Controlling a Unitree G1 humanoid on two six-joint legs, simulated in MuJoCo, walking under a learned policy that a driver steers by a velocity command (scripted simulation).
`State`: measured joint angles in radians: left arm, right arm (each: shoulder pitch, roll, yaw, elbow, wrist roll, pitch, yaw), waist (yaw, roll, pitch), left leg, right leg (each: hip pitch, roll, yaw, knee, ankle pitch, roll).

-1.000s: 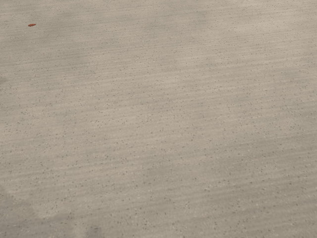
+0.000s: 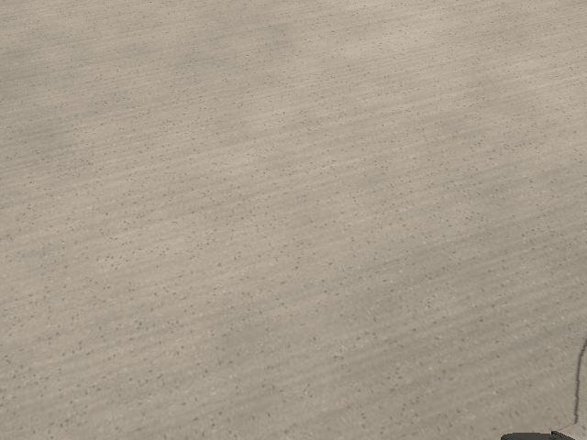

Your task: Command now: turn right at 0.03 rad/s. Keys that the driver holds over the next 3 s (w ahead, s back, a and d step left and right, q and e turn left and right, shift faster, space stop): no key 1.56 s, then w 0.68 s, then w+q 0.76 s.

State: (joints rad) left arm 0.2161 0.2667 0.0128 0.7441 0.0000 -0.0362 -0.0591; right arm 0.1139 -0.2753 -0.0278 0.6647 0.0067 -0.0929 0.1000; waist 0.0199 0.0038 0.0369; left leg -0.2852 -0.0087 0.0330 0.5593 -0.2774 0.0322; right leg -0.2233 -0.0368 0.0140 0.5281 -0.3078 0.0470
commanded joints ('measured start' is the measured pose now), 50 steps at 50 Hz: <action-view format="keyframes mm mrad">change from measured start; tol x2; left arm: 1 -25 126 30 -70 0 -10 -1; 19 -65 135 28 -57 6 -3 5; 50 -63 145 25 88 4 14 18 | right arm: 1 -15 -107 -33 -60 1 -11 -3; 50 75 -156 -37 93 -4 10 -5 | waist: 1 -13 -4 -66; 50 -1 0 -47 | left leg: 1 120 44 -65 -84 179 17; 11 97 39 -73 -119 152 14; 34 175 40 -88 -145 260 8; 50 189 33 -92 -174 264 9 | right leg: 1 -74 -15 19 -109 78 -22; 14 -21 -13 1 -118 84 -21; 50 3 -18 -30 -168 132 1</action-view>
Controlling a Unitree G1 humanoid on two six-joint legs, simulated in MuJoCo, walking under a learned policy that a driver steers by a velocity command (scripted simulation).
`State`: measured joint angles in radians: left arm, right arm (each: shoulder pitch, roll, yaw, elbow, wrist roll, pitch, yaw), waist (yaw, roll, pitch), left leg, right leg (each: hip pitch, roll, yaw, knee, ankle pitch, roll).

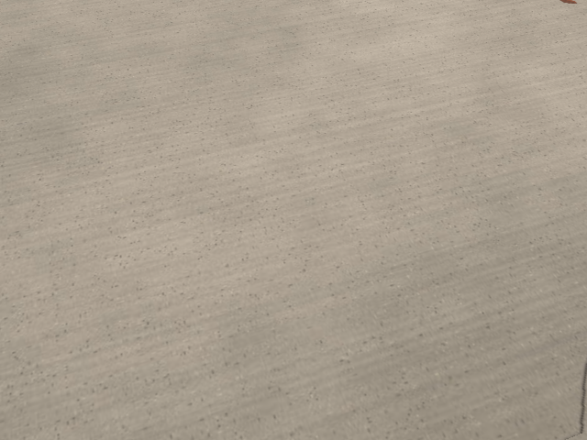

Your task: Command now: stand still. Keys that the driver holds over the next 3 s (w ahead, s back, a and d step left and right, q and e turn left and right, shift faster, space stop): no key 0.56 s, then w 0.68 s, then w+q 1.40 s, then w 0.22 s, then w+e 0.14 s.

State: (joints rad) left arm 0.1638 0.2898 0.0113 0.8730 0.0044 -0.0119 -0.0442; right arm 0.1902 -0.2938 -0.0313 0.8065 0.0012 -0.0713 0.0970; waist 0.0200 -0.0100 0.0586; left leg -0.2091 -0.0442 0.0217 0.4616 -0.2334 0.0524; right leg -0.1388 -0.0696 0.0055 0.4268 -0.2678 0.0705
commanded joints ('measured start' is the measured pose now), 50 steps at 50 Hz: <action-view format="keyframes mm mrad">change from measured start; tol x16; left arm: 1 -10 122 26 -36 -1 -10 3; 35 -77 78 22 53 75 -50 65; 42 56 22 21 60 43 -77 17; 46 407 215 64 94 70 -134 38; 50 219 12 3 37 56 -131 39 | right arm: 1 1 -139 -34 -44 1 -11 -2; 28 57 -146 -38 73 0 7 3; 34 272 -147 -60 122 -41 -8 -93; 50 81 -66 -26 83 -82 -49 -90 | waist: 1 -1 14 -68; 35 -123 165 50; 44 49 50 41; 46 105 -194 -87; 50 19 -26 80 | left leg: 1 114 68 -80 -78 220 -10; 28 135 56 -72 -114 239 -4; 32 164 214 -307 -295 -456 158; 35 225 433 -542 -389 -400 271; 39 104 281 -253 -411 -300 143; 43 -131 238 -166 -282 -277 173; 45 -195 166 -135 12 -242 149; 47 -580 -15 -192 506 -321 62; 50 -557 98 -151 662 -112 82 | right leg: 1 -81 15 -22 -68 93 -22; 29 -59 19 -36 -104 51 -25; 37 -373 -19 44 485 -309 -127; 44 220 81 -67 -31 95 -109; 45 313 16 12 -41 90 -136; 46 429 -236 416 -168 91 -354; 48 318 -292 535 -330 -326 -384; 50 238 -222 348 -328 -188 -326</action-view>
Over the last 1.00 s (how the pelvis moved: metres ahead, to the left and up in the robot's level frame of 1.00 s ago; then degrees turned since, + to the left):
0.00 0.01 0.01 1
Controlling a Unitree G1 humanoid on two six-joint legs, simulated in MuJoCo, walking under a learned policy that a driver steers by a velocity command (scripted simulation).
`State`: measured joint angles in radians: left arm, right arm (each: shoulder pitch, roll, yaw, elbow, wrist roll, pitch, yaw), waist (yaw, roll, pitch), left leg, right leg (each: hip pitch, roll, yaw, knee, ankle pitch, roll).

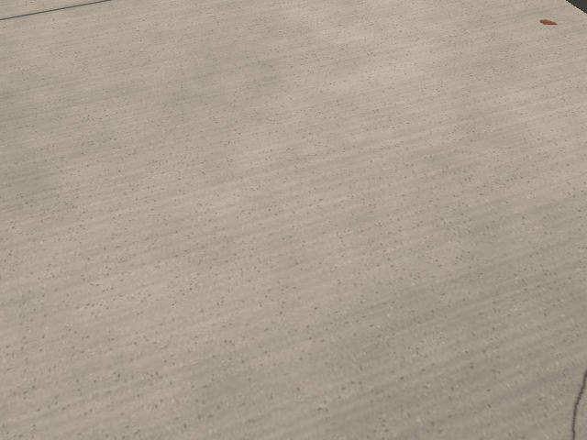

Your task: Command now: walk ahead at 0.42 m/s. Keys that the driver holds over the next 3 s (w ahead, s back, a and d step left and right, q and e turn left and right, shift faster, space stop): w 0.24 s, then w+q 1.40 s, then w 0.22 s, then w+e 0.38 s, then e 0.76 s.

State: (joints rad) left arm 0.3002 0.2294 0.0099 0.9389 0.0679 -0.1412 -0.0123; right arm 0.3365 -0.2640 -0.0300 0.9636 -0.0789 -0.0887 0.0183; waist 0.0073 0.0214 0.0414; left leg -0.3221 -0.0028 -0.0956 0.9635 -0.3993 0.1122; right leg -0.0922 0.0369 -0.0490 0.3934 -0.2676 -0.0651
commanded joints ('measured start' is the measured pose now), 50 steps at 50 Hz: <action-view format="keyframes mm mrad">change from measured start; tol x64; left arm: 1 79 43 -9 -32 0 2 11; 50 -92 116 76 -188 -50 28 11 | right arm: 1 -73 -60 -18 -79 -2 -24 -9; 50 -29 -89 -65 -173 102 50 -41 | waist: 1 7 -58 127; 50 3 -168 -68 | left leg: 1 -406 82 -24 120 124 20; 22 -266 63 69 -584 710 -55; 27 1211 365 -300 -214 1450 324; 35 -545 52 -105 -794 322 114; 50 -414 83 -43 269 117 -52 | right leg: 1 131 -304 332 -308 -43 -172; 21 86 -166 129 108 209 -62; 24 -26 -161 56 695 614 -26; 27 -857 6 169 1736 -538 91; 37 -72 -69 65 389 525 171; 46 313 -452 942 -128 -429 -130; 50 -82 -307 388 -140 -21 -56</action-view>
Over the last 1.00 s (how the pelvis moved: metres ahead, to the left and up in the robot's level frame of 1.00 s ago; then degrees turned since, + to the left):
0.09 -0.08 0.00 -1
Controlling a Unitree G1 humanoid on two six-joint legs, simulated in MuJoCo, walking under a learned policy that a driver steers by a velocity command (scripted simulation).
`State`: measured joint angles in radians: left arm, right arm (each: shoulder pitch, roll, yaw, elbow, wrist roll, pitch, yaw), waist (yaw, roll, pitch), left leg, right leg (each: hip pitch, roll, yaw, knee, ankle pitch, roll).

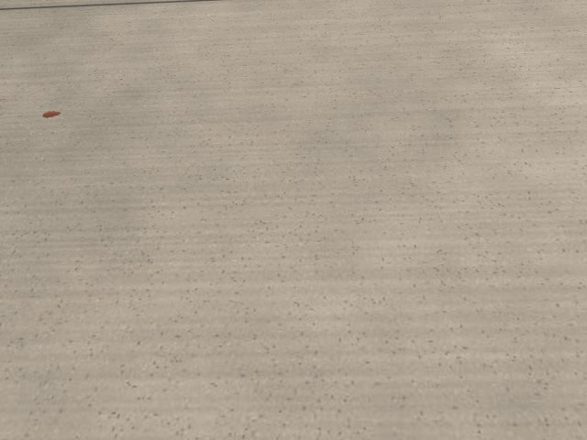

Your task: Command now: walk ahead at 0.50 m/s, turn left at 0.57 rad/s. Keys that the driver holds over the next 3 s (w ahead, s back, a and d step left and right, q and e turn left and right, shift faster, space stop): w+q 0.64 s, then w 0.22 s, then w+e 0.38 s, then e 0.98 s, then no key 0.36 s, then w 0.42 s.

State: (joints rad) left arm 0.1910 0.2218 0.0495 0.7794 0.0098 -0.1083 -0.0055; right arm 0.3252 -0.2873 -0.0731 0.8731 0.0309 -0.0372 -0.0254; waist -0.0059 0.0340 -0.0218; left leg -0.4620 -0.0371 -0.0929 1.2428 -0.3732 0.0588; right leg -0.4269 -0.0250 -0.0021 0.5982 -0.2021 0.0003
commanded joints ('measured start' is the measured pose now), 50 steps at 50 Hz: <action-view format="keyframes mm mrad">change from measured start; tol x32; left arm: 1 17 115 37 -17 5 -8 7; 40 -290 119 28 -121 -18 -25 -18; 50 57 166 42 -38 -22 -2 -34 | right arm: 1 -14 -51 -21 -84 -6 7 6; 17 -366 7 -13 -218 -7 7 77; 23 125 -250 -97 -129 -11 -3 43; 50 -54 -105 -13 -117 -16 -67 20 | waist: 1 8 -182 -15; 22 -85 205 -188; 42 -62 55 62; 47 59 -367 -337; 50 64 -63 -34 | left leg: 1 -233 121 -28 -33 108 -4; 20 162 -37 239 -689 214 108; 23 902 388 -768 -969 -14 410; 34 216 127 -126 -1033 462 198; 45 423 159 -135 -647 770 97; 47 -122 -60 -10 -34 -103 -20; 50 -289 67 -27 12 -8 -7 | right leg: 1 230 -234 286 -371 -35 -126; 16 442 -285 -134 -408 234 -120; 20 429 -244 -233 -9 833 -69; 23 -392 40 53 824 -401 34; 37 -67 -6 21 -35 389 33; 43 -85 -1 33 -124 180 -44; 45 215 5 13 -123 205 -111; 47 803 -325 663 -216 16 -344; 50 510 -246 556 -338 -62 -264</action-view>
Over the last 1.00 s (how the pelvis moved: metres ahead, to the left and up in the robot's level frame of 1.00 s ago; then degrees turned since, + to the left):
0.64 0.01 -0.19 22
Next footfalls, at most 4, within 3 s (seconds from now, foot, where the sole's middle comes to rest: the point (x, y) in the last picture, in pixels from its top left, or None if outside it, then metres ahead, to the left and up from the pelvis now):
0.42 left None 0.34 0.18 -0.76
0.90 right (273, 368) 0.69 0.12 -0.76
1.40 left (167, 317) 0.85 0.40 -0.76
1.84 right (267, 311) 0.86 0.14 -0.76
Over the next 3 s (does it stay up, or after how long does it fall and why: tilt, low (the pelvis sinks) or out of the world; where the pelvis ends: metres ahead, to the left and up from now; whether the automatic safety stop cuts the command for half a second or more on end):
stays up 0.89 0.26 0.01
